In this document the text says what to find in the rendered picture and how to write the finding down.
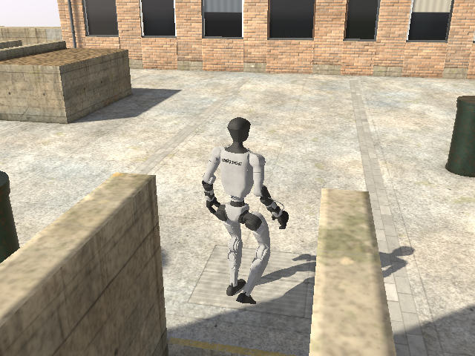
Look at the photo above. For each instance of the robot left upper arm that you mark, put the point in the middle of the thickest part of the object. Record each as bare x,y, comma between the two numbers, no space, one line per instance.
214,161

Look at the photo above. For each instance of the robot torso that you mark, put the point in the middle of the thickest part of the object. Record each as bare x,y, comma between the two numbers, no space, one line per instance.
237,181

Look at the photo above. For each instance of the robot left forearm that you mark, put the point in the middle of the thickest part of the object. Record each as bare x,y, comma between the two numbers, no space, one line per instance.
209,191

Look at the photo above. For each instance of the robot right hand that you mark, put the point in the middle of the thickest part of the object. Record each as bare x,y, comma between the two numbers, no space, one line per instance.
282,219

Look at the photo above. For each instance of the humanoid robot head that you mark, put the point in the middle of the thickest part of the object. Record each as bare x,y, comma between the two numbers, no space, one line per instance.
239,131

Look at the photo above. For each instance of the robot left hand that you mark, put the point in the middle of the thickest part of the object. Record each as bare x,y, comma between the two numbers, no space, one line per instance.
210,204

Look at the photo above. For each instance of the robot right forearm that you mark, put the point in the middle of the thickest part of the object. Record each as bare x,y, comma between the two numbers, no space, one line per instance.
270,204

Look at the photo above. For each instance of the robot right upper arm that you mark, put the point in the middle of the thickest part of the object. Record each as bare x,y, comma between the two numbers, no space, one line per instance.
257,161

